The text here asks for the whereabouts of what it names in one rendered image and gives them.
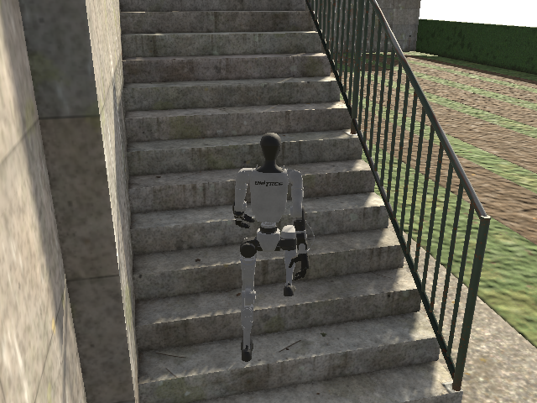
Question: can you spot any right robot forearm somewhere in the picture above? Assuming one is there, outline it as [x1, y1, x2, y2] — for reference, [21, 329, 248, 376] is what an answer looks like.
[294, 206, 309, 254]

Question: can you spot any humanoid robot torso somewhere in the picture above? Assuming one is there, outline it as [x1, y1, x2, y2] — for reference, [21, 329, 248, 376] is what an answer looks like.
[250, 165, 289, 252]

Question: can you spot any left robot upper arm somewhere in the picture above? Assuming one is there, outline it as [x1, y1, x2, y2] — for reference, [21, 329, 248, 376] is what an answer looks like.
[234, 168, 253, 212]

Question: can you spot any right robot upper arm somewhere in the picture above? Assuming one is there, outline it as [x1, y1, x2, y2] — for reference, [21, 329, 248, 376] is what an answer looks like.
[287, 169, 304, 218]

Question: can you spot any robot right hand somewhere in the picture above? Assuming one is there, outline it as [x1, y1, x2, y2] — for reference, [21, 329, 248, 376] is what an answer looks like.
[289, 253, 310, 280]

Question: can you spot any robot left hand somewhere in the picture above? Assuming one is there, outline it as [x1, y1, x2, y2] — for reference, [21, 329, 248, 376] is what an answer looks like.
[235, 214, 255, 228]

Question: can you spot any right robot shin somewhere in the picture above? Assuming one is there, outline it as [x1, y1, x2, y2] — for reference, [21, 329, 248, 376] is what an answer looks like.
[284, 245, 297, 286]

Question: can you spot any left robot forearm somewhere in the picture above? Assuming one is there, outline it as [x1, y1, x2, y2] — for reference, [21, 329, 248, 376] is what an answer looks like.
[232, 201, 245, 221]

